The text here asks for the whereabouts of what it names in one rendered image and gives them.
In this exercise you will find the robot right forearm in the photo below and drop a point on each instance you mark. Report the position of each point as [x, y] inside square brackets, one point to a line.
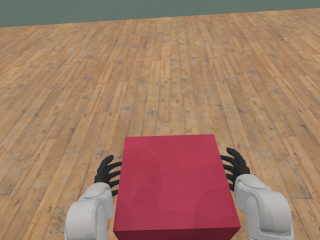
[268, 213]

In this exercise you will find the robot left hand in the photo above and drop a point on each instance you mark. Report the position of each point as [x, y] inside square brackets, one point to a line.
[103, 175]

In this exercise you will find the robot right hand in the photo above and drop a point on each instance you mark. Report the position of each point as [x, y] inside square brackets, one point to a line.
[239, 166]

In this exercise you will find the robot left forearm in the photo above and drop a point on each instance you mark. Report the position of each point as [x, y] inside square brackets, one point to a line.
[86, 219]

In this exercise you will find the carton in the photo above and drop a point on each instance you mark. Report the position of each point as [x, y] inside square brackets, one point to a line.
[174, 187]

